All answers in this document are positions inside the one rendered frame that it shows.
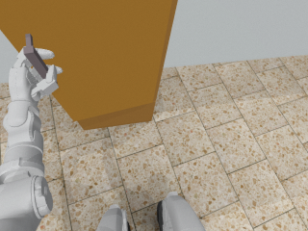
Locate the handle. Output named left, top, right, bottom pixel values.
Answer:
left=23, top=34, right=58, bottom=83

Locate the right robot thigh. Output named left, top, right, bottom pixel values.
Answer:
left=162, top=195, right=206, bottom=231

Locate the cupboard door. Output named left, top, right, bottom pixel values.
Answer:
left=0, top=0, right=172, bottom=121

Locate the robot thigh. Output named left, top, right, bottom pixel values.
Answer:
left=162, top=195, right=206, bottom=231
left=96, top=208, right=128, bottom=231

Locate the robot left upper arm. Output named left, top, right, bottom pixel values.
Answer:
left=0, top=175, right=53, bottom=231

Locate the left robot forearm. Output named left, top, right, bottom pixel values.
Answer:
left=0, top=100, right=45, bottom=185

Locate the robot left hand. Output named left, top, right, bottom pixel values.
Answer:
left=9, top=46, right=63, bottom=106

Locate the left robot thigh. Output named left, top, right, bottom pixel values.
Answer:
left=96, top=208, right=128, bottom=231

